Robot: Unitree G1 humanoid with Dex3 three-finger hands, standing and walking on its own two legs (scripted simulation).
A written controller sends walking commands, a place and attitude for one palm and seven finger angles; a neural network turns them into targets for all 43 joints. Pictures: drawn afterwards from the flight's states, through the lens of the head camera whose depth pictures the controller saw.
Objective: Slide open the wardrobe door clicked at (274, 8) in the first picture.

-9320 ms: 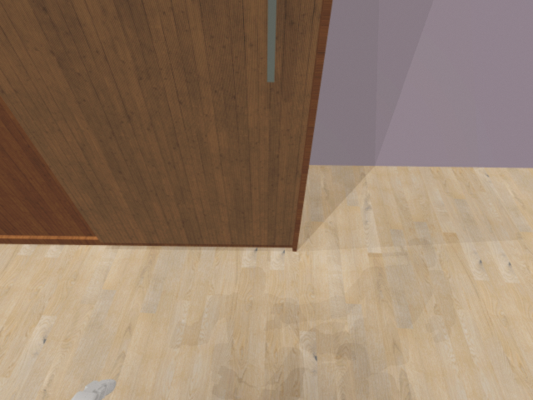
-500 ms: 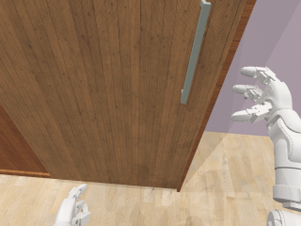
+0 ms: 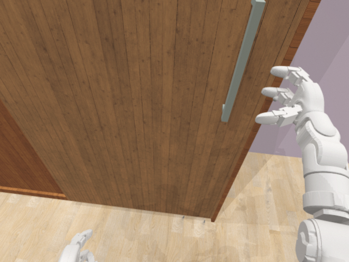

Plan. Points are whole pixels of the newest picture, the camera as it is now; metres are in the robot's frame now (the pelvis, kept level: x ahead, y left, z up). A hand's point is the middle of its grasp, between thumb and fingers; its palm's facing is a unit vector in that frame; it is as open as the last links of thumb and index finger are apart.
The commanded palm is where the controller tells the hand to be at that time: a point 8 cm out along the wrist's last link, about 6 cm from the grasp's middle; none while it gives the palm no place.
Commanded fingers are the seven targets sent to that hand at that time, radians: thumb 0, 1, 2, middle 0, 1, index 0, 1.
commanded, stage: move the hooked fingers beside the handle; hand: right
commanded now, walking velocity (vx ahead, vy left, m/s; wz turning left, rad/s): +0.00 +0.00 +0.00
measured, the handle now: (237, 68) +0.51 -0.10 +0.23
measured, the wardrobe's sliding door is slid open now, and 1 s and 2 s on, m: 0.00 0.00 0.00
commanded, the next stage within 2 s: feel for the door with the fingertips in 1.04 s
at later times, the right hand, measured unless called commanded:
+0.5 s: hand (264, 90) +0.44 -0.16 +0.21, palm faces +0.05 +1.00 +0.02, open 14.0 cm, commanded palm +0.41 -0.21 +0.21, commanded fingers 0.00 0.50 -0.30 0.30 1.20 0.30 1.20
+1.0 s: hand (259, 92) +0.43 -0.14 +0.22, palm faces +0.04 +1.00 +0.02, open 14.0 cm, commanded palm +0.41 -0.20 +0.20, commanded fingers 0.00 0.50 -0.30 0.30 1.20 0.30 1.20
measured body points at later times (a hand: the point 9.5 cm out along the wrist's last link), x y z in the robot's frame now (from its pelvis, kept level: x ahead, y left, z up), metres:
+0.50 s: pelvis +0.01 +0.00 +0.00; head +0.00 +0.01 +0.45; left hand +0.10 +0.26 -0.11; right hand +0.44 -0.21 +0.21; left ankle -0.04 +0.10 -0.74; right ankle +0.03 -0.12 -0.74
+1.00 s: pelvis -0.01 +0.00 +0.00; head -0.02 +0.01 +0.45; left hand +0.12 +0.24 -0.10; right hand +0.42 -0.20 +0.22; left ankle -0.04 +0.10 -0.74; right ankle +0.03 -0.12 -0.74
